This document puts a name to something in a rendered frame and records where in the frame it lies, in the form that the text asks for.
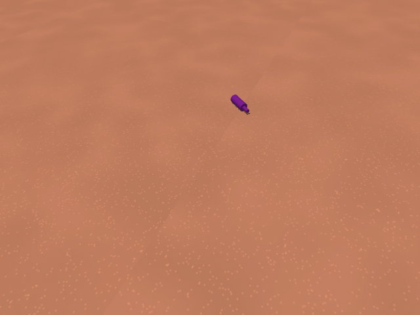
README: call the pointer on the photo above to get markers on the bottle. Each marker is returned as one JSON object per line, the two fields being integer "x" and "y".
{"x": 239, "y": 103}

